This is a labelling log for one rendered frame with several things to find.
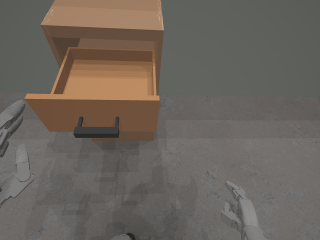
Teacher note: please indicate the handle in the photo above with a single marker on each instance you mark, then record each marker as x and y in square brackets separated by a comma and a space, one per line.
[96, 132]

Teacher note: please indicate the robot right forearm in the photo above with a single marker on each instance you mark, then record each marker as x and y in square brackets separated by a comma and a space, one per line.
[253, 233]

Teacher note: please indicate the left robot hand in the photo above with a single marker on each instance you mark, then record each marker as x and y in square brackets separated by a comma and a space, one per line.
[14, 184]

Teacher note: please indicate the drawer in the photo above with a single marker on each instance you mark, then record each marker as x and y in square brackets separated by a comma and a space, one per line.
[100, 84]

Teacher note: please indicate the cabinet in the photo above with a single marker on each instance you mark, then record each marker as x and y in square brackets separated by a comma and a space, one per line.
[108, 24]

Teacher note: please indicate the right robot hand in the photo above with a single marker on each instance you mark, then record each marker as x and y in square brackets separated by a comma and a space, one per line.
[243, 213]

